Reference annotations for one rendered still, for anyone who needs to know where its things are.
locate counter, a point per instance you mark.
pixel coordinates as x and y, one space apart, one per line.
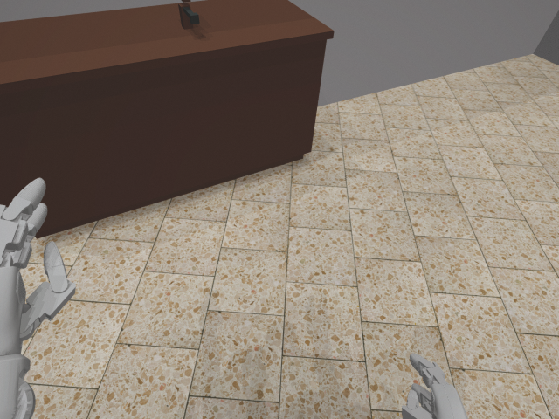
119 109

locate left robot forearm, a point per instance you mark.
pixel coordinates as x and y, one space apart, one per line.
17 398

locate left robot hand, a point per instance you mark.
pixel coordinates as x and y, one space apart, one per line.
19 224

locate right robot hand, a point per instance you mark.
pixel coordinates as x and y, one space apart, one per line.
443 402

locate tap lever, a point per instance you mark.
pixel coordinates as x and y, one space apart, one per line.
194 18

